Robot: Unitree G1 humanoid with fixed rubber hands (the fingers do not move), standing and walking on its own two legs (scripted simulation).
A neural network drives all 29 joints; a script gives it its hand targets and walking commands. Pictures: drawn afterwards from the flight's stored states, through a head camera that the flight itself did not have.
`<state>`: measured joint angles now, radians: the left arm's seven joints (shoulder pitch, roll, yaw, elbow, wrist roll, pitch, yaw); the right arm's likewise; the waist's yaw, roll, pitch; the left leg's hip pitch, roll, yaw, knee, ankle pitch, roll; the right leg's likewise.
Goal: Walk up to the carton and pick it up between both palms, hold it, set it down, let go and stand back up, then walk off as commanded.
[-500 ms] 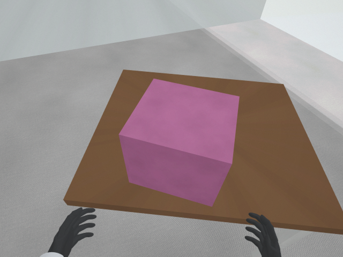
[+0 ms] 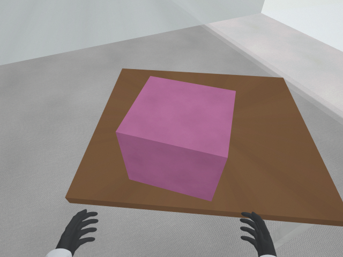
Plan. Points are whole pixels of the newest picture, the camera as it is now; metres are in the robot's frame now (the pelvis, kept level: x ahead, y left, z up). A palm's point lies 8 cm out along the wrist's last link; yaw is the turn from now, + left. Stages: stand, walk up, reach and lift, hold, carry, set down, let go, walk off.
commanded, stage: set down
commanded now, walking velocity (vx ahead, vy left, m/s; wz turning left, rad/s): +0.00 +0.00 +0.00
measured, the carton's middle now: (180, 137) +0.45 +0.00 -0.02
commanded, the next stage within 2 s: let go in 0.02 s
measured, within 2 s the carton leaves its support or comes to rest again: neither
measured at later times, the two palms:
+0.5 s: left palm (81, 251) +0.15 +0.23 -0.07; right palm (273, 252) +0.16 -0.22 -0.08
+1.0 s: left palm out of the picture +0.12 +0.28 -0.09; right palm out of the picture +0.12 -0.30 -0.11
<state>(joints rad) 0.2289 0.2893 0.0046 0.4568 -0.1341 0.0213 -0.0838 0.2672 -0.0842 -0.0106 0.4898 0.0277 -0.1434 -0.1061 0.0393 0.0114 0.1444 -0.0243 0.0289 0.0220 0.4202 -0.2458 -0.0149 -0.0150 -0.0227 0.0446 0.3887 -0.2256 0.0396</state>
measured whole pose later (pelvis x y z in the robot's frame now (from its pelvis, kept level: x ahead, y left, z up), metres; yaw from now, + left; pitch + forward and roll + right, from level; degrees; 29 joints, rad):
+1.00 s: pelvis +0.01 -0.02 +0.00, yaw +1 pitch -3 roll +0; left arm 0.18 0.34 0.02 0.84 0.02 -0.01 -0.02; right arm 0.17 -0.35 -0.04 0.91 -0.03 -0.01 0.02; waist 0.00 0.03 0.03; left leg -0.14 0.03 0.00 0.43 -0.25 -0.03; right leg -0.14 -0.03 0.01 0.46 -0.27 0.02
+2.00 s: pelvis -0.02 -0.01 +0.00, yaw +1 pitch -3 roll +0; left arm 0.12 0.35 0.00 1.08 0.01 -0.02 -0.01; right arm 0.13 -0.34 -0.02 1.10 -0.02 -0.01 0.02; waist 0.00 0.01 0.06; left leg -0.13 0.03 0.02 0.35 -0.17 -0.03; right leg -0.13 -0.03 0.02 0.37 -0.18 0.03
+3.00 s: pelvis -0.08 +0.03 -0.03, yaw -2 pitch -2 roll -1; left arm 0.07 0.41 0.08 0.82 0.00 0.10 0.02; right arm 0.20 -0.33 -0.06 0.79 -0.04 0.05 -0.02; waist -0.01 -0.07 0.27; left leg -0.36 -0.02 0.02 0.74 -0.34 0.05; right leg -0.50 0.13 0.16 1.24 -0.57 -0.03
